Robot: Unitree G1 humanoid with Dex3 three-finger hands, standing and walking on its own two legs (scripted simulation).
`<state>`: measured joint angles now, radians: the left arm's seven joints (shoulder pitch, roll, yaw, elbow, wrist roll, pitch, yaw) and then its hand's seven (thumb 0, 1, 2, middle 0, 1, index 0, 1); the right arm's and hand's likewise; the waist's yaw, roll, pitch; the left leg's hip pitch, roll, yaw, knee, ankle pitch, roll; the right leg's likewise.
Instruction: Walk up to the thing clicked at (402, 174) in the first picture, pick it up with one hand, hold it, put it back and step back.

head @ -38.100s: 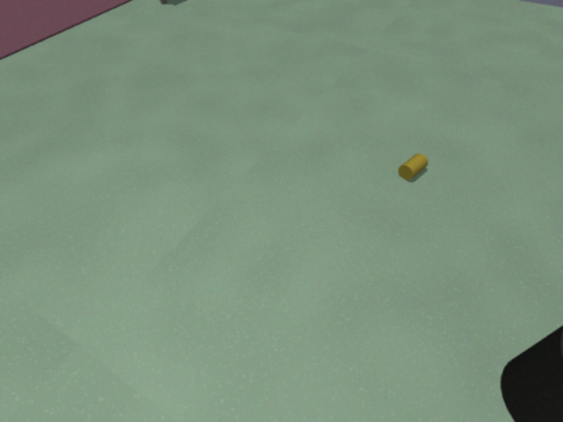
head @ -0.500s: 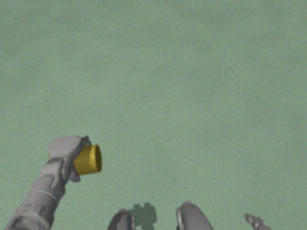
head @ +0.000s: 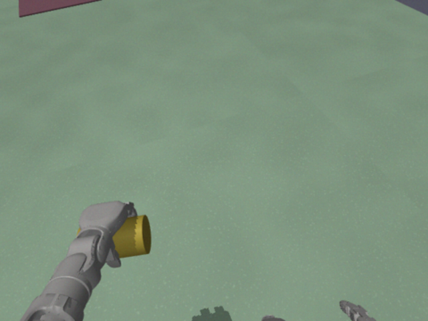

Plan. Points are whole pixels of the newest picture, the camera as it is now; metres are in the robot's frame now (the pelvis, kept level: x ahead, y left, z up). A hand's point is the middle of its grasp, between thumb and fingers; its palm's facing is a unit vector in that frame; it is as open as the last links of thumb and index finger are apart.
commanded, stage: hold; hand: left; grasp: from above
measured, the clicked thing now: (116, 238) +0.33 +0.23 -0.09
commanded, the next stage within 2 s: crouch in 1.84 s
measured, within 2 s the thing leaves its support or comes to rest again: neither
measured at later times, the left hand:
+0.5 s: hand (109, 227) +0.32 +0.22 -0.02, palm faces -0.45 -0.05 -0.89, open 10.9 cm
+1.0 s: hand (109, 233) +0.30 +0.21 +0.00, palm faces -0.44 -0.04 -0.90, open 11.0 cm
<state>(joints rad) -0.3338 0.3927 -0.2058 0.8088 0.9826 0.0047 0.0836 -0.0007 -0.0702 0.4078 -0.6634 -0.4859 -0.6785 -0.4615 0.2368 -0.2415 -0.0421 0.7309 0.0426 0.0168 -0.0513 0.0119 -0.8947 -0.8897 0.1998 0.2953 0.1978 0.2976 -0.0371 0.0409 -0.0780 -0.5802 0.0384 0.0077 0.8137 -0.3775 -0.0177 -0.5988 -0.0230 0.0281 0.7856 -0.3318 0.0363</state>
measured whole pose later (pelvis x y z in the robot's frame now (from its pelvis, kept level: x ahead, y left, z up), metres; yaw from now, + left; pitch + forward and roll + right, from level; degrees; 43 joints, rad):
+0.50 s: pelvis +0.02 +0.00 +0.02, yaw +0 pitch +5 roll +0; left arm -0.29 0.40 -0.22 0.70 0.99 -0.01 -0.01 0.00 -0.07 0.43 -0.65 -0.50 -0.66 -0.48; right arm 0.22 -0.25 -0.04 0.70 0.05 0.05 -0.05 0.01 -0.89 -0.89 0.20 0.29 0.20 0.30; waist -0.01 0.05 -0.06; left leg -0.40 0.03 0.02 0.66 -0.34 -0.02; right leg -0.44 -0.03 0.04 0.65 -0.30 0.04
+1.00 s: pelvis +0.00 -0.01 +0.03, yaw -1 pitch +1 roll +1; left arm -0.25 0.40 -0.22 0.64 0.98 -0.01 -0.05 0.00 -0.07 0.45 -0.63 -0.54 -0.64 -0.51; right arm 0.19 -0.25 -0.03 0.68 0.06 0.07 -0.06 0.01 -0.90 -0.89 0.20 0.29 0.20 0.30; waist 0.00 0.05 -0.03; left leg -0.31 0.04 0.03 0.56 -0.28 -0.03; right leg -0.35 -0.03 0.04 0.58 -0.25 0.03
